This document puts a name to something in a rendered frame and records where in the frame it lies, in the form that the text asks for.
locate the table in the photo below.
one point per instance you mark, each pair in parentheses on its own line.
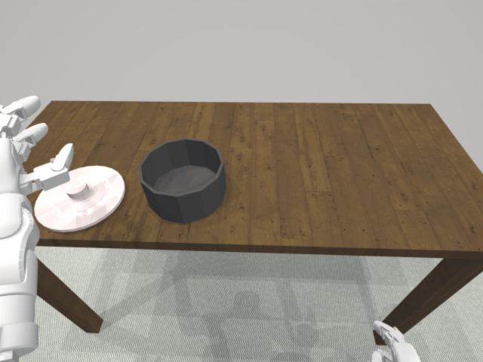
(352,179)

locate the robot left forearm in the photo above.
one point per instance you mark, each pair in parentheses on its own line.
(19,235)

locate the robot left hand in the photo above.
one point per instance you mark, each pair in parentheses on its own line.
(15,149)

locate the knob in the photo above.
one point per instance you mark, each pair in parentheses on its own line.
(77,189)

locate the lid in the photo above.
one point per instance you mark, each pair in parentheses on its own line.
(56,211)

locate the pot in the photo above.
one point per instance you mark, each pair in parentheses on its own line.
(183,180)

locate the robot right hand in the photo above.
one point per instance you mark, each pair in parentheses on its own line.
(395,340)

